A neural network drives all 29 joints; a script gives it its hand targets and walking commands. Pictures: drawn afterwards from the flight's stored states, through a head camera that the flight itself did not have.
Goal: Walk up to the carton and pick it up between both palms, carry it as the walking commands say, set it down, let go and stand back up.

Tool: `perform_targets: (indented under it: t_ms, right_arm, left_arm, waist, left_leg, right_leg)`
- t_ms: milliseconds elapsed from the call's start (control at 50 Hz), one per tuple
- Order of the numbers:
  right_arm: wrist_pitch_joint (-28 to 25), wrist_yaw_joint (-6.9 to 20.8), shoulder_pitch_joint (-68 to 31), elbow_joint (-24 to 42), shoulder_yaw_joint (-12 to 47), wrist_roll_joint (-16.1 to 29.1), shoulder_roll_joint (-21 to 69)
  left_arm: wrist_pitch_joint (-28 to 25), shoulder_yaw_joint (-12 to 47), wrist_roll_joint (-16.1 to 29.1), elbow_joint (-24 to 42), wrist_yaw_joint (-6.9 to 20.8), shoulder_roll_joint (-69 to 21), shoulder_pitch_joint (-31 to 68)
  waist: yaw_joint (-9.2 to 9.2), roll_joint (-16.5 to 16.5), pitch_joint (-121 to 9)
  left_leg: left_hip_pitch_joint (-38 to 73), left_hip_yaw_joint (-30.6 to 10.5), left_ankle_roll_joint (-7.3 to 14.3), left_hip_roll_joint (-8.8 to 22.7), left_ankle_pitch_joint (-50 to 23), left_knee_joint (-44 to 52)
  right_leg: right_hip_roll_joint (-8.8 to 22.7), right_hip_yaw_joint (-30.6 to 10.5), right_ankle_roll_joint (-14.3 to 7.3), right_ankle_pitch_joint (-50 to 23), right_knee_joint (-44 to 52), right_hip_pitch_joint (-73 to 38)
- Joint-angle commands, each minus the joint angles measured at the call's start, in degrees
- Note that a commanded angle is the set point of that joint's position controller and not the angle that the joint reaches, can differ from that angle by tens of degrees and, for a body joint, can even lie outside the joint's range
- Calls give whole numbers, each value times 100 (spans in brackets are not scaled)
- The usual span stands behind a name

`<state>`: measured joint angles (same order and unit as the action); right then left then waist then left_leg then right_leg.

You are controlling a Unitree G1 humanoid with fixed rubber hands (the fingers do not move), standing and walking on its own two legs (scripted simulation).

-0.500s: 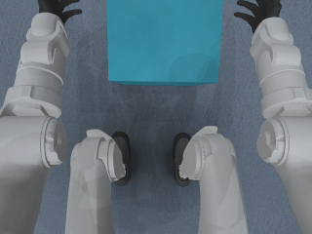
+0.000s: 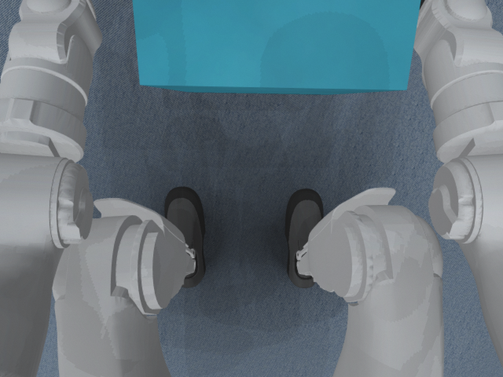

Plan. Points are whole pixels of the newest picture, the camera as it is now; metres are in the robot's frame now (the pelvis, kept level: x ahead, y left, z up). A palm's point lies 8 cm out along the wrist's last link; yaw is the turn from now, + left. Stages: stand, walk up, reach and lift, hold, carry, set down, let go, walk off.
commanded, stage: reach and lift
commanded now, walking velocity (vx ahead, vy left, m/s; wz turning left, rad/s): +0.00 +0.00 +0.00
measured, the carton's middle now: out of the picture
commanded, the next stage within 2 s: none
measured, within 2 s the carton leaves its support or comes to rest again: leaves its support in 1.54 s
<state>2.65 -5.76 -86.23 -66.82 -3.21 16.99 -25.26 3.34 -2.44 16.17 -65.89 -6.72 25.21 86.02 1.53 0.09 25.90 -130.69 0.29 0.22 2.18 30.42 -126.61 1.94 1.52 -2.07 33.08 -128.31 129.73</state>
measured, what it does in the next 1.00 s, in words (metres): stands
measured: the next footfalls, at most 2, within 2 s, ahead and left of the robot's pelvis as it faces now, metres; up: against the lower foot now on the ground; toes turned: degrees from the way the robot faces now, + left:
none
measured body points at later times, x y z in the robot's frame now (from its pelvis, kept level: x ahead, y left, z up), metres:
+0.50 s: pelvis +0.00 +0.00 +0.01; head +0.38 -0.01 +0.24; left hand +0.57 +0.17 -0.18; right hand +0.56 -0.20 -0.18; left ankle +0.12 +0.12 -0.32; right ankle +0.11 -0.11 -0.32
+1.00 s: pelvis +0.00 +0.00 +0.01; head +0.38 -0.02 +0.24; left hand +0.57 +0.14 -0.18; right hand +0.56 -0.20 -0.18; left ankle +0.12 +0.12 -0.32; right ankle +0.11 -0.11 -0.32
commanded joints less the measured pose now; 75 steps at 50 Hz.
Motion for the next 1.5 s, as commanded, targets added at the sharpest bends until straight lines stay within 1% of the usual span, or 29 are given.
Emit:
perform_targets:
  t_ms: [0, 80, 220, 320, 520, 720, 820, 880, 920, 960, 1020, 1040, 1100, 1160, 1220, 1320, 1400, 1480]
  right_arm:
    - [-100, -43, -1546, 664, -28, 59, -943]
    - [-78, -28, -1453, 580, 24, 48, -847]
    - [-82, 18, -1405, 340, -4, -63, -586]
    - [-96, 3, -1486, 275, 1, -97, -487]
    - [-168, -78, -1688, 260, 55, -115, -295]
    - [-211, -29, -1965, 302, 533, 133, 355]
    - [-236, 59, -2144, 384, 836, 262, 807]
    - [-230, 171, -2286, 442, 965, 284, 1219]
    - [-200, 304, -2445, 492, 1050, 255, 1728]
    - [-144, 513, -2657, 565, 1143, 179, 2518]
    - [12, 971, -3076, 721, 1256, -55, 4082]
    - [79, 1109, -3162, 769, 1264, -138, 4487]
    - [277, 1405, -3142, 886, 1171, -312, 5140]
    - [429, 1603, -3104, 985, 1084, -384, 5482]
    - [540, 1758, -3133, 1157, 1050, -355, 5635]
    - [641, 1921, -3190, 1494, 1089, -297, 5796]
    - [655, 1921, -3410, 2030, 1245, -185, 5872]
    - [655, 1824, -3603, 2547, 1390, -114, 5928]
  left_arm:
    - [-103, -18, 71, 672, -40, 799, 1604]
    - [-78, -12, 80, 483, -30, 700, 1479]
    - [-125, -125, -64, 263, -11, 583, 1437]
    - [-151, -123, -97, 203, -26, 502, 1504]
    - [-196, 48, -63, 260, -102, 204, 1725]
    - [-280, 26, -225, 237, -155, -206, 1765]
    - [-331, 244, -109, 253, -21, -763, 1882]
    - [-344, 326, -108, 279, 97, -1175, 1981]
    - [-326, 390, -143, 315, 234, -1663, 2120]
    - [-270, 488, -205, 376, 447, -2430, 2357]
    - [-94, 561, -414, 515, 913, -3951, 2821]
    - [-14, 531, -504, 559, 1054, -4328, 2924]
    - [168, 379, -679, 753, 1349, -4901, 3004]
    - [309, 357, -700, 924, 1529, -5238, 3041]
    - [414, 378, -653, 992, 1614, -5548, 2973]
    - [500, 447, -528, 1202, 1652, -5825, 2982]
    - [514, 693, -294, 1571, 1604, -6027, 3190]
    - [503, 1003, -18, 2052, 1506, -6199, 3501]
  waist:
    - [84, 87, -8073]
    - [74, 47, -7674]
    - [9, -1, -7068]
    - [-13, -20, -7026]
    - [45, 26, -7242]
    - [-257, -73, -7202]
    - [-196, -81, -7136]
    - [-213, -85, -7069]
    - [-225, -91, -7013]
    - [-229, -81, -6930]
    - [-246, -97, -6701]
    - [-280, -109, -6583]
    - [-363, -128, -6353]
    - [-329, -115, -6281]
    - [-199, -25, -6300]
    - [-106, -29, -6649]
    - [-27, -28, -7609]
    - [82, -66, -8693]
  left_leg:
    - [4084, 22, -140, -233, -1877, 604]
    - [3801, 27, -126, -241, -1752, 608]
    - [3409, 9, -108, -274, -1570, 691]
    - [3402, 19, -114, -309, -1529, 742]
    - [3592, 39, -138, -400, -1585, 792]
    - [3660, 56, -68, -464, -1641, 859]
    - [3683, 66, -42, -486, -1653, 889]
    - [3658, 67, -24, -500, -1651, 908]
    - [3614, 71, -9, -517, -1634, 912]
    - [3531, 83, 6, -549, -1607, 891]
    - [3301, 120, 45, -627, -1517, 824]
    - [3162, 144, 58, -650, -1457, 795]
    - [2854, 239, 88, -683, -1244, 739]
    - [2845, 289, 109, -688, -1079, 706]
    - [3064, 299, 120, -699, -1057, 664]
    - [3197, 308, 142, -722, -1244, 582]
    - [3530, 343, 117, -755, -1633, 545]
    - [3792, 388, 56, -792, -2031, 559]
  right_leg:
    - [-144, -120, 283, -2047, 1029, -3815]
    - [-153, -146, 283, -1958, 1038, -3691]
    - [-203, -188, 287, -1816, 1088, -3356]
    - [-232, -195, 289, -1772, 1138, -3339]
    - [-302, -177, 283, -1845, 1188, -3499]
    - [-391, -210, 324, -1905, 1233, -3581]
    - [-415, -206, 322, -1946, 1296, -3626]
    - [-435, -206, 319, -1969, 1316, -3628]
    - [-458, -206, 315, -1972, 1314, -3614]
    - [-496, -205, 302, -1961, 1287, -3550]
    - [-574, -189, 272, -1881, 1203, -3396]
    - [-593, -186, 258, -1828, 1162, -3349]
    - [-629, -140, 227, -1634, 1085, -3252]
    - [-639, -55, 208, -1410, 1048, -3049]
    - [-622, 21, 193, -1267, 1033, -2821]
    - [-593, 59, 177, -1430, 985, -2863]
    - [-594, 112, 190, -1845, 946, -3256]
    - [-628, 167, 219, -2374, 951, -3769]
